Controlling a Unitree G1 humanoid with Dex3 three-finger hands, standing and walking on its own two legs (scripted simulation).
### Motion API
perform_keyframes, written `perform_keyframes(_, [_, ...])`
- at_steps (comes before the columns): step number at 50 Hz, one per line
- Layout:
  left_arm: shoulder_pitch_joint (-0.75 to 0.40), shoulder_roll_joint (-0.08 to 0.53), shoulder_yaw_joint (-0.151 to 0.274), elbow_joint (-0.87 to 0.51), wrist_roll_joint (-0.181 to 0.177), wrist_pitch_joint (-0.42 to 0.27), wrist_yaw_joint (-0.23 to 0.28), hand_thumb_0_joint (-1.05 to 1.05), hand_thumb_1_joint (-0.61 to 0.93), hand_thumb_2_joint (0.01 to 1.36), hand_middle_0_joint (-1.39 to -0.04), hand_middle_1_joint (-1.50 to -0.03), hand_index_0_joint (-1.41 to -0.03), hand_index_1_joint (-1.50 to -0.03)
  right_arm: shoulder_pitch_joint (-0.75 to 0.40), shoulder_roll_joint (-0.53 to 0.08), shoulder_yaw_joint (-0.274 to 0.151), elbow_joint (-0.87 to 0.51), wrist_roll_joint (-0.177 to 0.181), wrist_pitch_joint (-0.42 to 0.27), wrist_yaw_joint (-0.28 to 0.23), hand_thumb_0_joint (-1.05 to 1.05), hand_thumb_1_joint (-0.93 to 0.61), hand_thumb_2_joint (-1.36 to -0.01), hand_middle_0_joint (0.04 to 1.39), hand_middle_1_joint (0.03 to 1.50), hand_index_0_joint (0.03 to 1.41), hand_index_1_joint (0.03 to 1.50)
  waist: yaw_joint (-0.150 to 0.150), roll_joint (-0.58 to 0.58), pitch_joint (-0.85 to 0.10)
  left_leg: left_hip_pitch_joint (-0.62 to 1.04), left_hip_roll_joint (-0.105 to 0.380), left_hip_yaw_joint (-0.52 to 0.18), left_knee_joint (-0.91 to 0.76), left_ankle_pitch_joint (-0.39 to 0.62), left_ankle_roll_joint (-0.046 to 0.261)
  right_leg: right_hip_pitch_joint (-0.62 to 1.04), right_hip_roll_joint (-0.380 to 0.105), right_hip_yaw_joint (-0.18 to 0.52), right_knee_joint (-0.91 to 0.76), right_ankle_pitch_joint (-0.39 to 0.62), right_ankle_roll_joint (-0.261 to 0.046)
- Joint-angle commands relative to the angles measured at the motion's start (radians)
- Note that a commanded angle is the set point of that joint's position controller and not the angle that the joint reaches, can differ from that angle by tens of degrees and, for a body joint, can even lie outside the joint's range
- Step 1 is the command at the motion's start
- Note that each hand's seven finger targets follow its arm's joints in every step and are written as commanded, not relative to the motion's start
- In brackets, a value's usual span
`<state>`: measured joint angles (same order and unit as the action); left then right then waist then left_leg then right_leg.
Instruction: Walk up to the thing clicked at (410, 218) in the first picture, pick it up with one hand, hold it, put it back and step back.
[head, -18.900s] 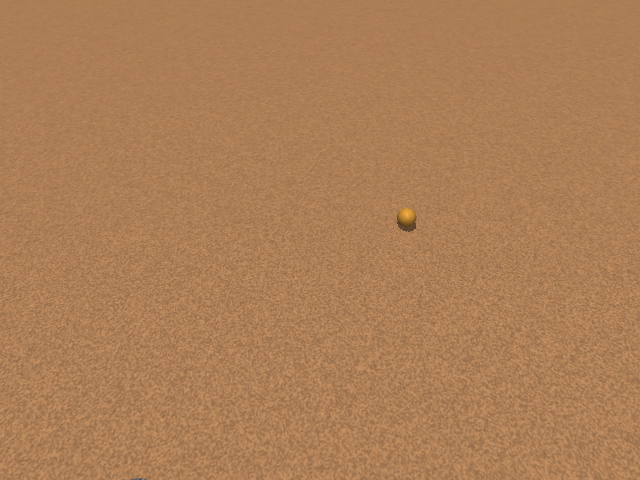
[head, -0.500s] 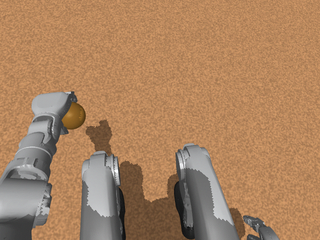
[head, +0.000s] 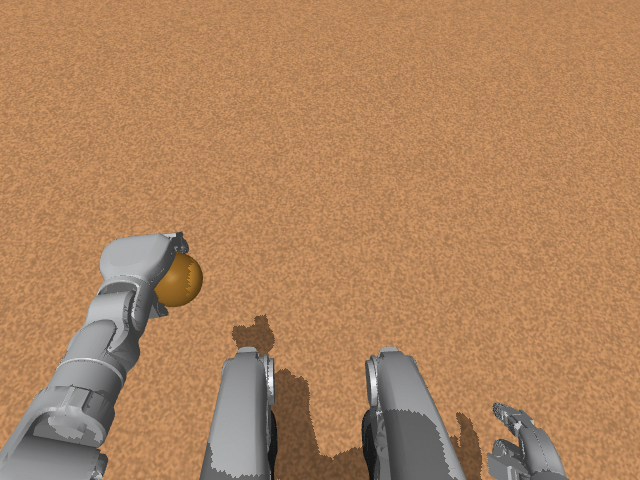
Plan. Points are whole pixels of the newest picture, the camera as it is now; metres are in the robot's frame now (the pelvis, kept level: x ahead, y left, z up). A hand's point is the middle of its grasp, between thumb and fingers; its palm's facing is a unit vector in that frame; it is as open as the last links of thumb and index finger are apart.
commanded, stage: lift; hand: left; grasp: from above
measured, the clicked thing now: (174, 279) +0.39 +0.22 -0.11
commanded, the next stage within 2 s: hold in 0.94 s
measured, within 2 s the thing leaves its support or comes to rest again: neither
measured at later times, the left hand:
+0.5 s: hand (114, 254) +0.35 +0.23 +0.06, palm faces -0.44 -0.07 -0.89, open 10.5 cm
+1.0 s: hand (84, 210) +0.37 +0.23 +0.13, palm faces -0.43 -0.07 -0.90, open 10.5 cm
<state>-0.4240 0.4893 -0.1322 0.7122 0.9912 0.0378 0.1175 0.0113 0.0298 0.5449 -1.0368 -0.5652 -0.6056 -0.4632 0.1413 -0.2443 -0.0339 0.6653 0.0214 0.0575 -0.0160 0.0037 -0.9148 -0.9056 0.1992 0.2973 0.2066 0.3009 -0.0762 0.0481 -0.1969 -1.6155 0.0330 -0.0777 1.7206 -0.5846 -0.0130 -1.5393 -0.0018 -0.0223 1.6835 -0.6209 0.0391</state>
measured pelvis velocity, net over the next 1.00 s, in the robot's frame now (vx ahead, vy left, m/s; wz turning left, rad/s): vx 0.06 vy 0.00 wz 0.01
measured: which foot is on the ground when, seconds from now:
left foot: down 0.00-1.00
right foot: down 0.00-1.00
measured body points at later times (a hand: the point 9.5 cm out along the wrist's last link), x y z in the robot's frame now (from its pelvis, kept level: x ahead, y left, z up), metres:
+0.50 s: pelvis +0.03 +0.00 +0.15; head +0.10 +0.00 +0.59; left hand +0.37 +0.23 +0.11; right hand +0.13 -0.27 +0.02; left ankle +0.09 +0.12 -0.51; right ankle +0.08 -0.14 -0.51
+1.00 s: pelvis +0.06 +0.00 +0.20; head +0.10 +0.00 +0.65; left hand +0.39 +0.23 +0.18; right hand +0.17 -0.26 +0.08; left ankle +0.09 +0.12 -0.51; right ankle +0.08 -0.14 -0.51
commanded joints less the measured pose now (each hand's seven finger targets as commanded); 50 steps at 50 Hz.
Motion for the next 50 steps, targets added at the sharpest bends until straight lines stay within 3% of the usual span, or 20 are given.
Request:
perform_keyframes(1, [-0.296,0.184,0.064,-0.228,-0.009,0.012,0.043,0.000,0.520,0.844,-1.067,-0.563,-0.998,-0.637,0.080,-0.162,-0.056,-0.072,0.003,-0.026,-0.029,0.000,-0.912,-0.908,0.200,0.300,0.199,0.300,-0.025,0.103,-0.475,0.576,-0.018,0.036,-0.372,0.071,0.022,0.321,0.037,-0.032,-0.352,0.133,-0.060])
perform_keyframes(5, [-0.237,0.176,0.067,-0.179,-0.012,0.023,0.045,0.000,0.496,0.848,-1.058,-0.561,-0.983,-0.640,0.083,-0.153,-0.051,-0.061,0.007,-0.031,-0.039,0.000,-0.914,-0.909,0.200,0.300,0.199,0.300,-0.013,0.061,-0.402,0.648,-0.017,0.037,-0.467,0.091,0.021,0.440,0.039,-0.020,-0.455,0.145,-0.058])
perform_keyframes(8, [-0.210,0.140,0.043,-0.130,-0.011,0.024,0.041,0.000,0.482,0.826,-1.048,-0.551,-0.972,-0.632,0.079,-0.151,-0.048,-0.053,0.010,-0.038,-0.044,0.000,-0.914,-0.910,0.200,0.300,0.199,0.300,-0.009,0.047,-0.313,0.692,-0.014,0.031,-0.550,0.074,0.018,0.484,0.039,-0.013,-0.524,0.129,-0.058])
perform_keyframes(13, [-0.181,0.137,0.043,-0.095,-0.014,0.011,0.043,0.000,0.512,0.820,-1.067,-0.571,-0.998,-0.646,0.079,-0.138,-0.045,-0.060,0.013,-0.052,-0.049,0.000,-0.918,-0.912,0.200,0.300,0.199,0.300,0.005,0.017,-0.259,0.749,-0.025,0.055,-0.642,0.102,0.022,0.619,0.041,0.011,-0.649,0.139,-0.056])
perform_keyframes(20, [-0.206,0.103,0.019,-0.091,-0.001,-0.008,0.067,0.000,0.505,0.778,-1.043,-0.580,-0.987,-0.641,0.112,-0.134,-0.048,-0.051,0.008,-0.065,-0.051,0.000,-0.917,-0.912,0.200,0.300,0.199,0.300,0.009,0.003,-0.252,0.904,-0.033,0.075,-0.755,0.222,0.023,0.768,0.041,0.019,-0.766,0.257,-0.052])
perform_keyframes(26, [-0.208,0.117,0.036,-0.053,0.012,-0.003,0.094,0.000,0.521,0.808,-1.071,-0.559,-1.002,-0.632,0.123,-0.147,-0.053,-0.039,0.008,-0.066,-0.046,0.000,-0.915,-0.911,0.199,0.300,0.199,0.300,0.014,0.009,-0.215,1.020,-0.032,0.079,-0.854,0.270,0.016,0.843,0.037,0.018,-0.849,0.311,-0.050])
perform_keyframes(31, [-0.196,0.090,0.020,-0.057,0.002,0.002,0.089,0.000,0.510,0.833,-1.060,-0.570,-0.991,-0.643,0.119,-0.146,-0.058,-0.048,0.009,-0.064,-0.041,0.000,-0.914,-0.909,0.200,0.300,0.199,0.300,0.022,-0.002,-0.211,1.107,-0.035,0.086,-0.916,0.327,0.015,0.926,0.032,0.018,-0.917,0.369,-0.044])
perform_keyframes(34, [-0.172,0.092,0.024,-0.047,-0.006,0.002,0.084,0.000,0.522,0.837,-1.069,-0.560,-0.999,-0.635,0.112,-0.144,-0.059,-0.055,0.013,-0.062,-0.039,0.000,-0.913,-0.908,0.200,0.300,0.199,0.300,0.029,-0.026,-0.183,1.129,-0.040,0.092,-0.955,0.336,0.018,0.978,0.031,0.020,-0.960,0.378,-0.039])
perform_keyframes(37, [-0.193,0.076,0.008,-0.038,0.000,-0.005,0.074,0.000,0.540,0.834,-1.070,-0.588,-1.010,-0.653,0.111,-0.143,-0.060,-0.055,0.012,-0.063,-0.038,0.000,-0.914,-0.908,0.200,0.300,0.200,0.300,0.019,-0.008,-0.150,1.157,-0.035,0.086,-0.996,0.328,0.012,0.970,0.033,0.018,-0.981,0.365,-0.043])
perform_keyframes(39, [-0.171,0.088,0.020,-0.036,0.002,-0.010,0.073,0.000,0.569,0.829,-1.088,-0.584,-1.032,-0.645,0.107,-0.142,-0.062,-0.060,0.013,-0.063,-0.038,0.000,-0.912,-0.907,0.200,0.300,0.200,0.300,0.031,-0.013,-0.144,1.168,-0.038,0.091,-1.013,0.329,0.013,0.999,0.033,0.022,-1.003,0.363,-0.042])
perform_keyframes(41, [-0.181,0.061,0.000,-0.058,-0.005,-0.011,0.067,0.000,0.577,0.857,-1.102,-0.588,-1.041,-0.654,0.104,-0.139,-0.061,-0.065,0.014,-0.063,-0.036,0.000,-0.913,-0.907,0.200,0.300,0.200,0.300,0.024,-0.019,-0.154,1.196,-0.040,0.093,-1.023,0.370,0.013,1.030,0.033,0.024,-1.015,0.403,-0.040])
perform_keyframes(43, [-0.172,0.094,0.022,-0.072,0.005,-0.012,0.067,0.000,0.585,0.890,-1.106,-0.614,-1.045,-0.679,0.103,-0.143,-0.065,-0.063,0.016,-0.061,-0.037,0.000,-0.913,-0.907,0.200,0.300,0.200,0.300,0.041,-0.002,-0.163,1.224,-0.041,0.096,-1.035,0.408,0.009,1.045,0.032,0.021,-1.022,0.432,-0.041])
perform_keyframes(46, [-0.204,0.076,0.009,-0.097,0.003,-0.014,0.067,0.000,0.596,0.873,-1.088,-0.644,-1.044,-0.692,0.101,-0.141,-0.065,-0.061,0.016,-0.061,-0.037,0.000,-0.912,-0.907,0.200,0.300,0.200,0.300,0.031,0.001,-0.155,1.253,-0.036,0.092,-1.060,0.427,0.006,1.061,0.036,0.017,-1.033,0.445,-0.043])
perform_keyframes(50, [-0.206,0.110,0.023,-0.102,0.011,-0.012,0.055,0.000,0.506,0.858,-1.103,-0.494,-1.010,-0.592,0.097,-0.151,-0.069,-0.064,0.020,-0.055,-0.036,0.000,-0.912,-0.906,0.200,0.300,0.200,0.300,0.042,-0.010,-0.162,1.289,-0.040,0.101,-1.076,0.477,0.009,1.098,0.033,0.022,-1.060,0.491,-0.042])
